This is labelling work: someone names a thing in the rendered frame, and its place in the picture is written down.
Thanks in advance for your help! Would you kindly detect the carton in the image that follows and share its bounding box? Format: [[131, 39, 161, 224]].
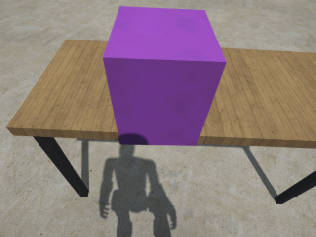
[[103, 6, 227, 146]]

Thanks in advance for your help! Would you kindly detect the table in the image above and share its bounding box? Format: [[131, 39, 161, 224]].
[[6, 39, 316, 204]]

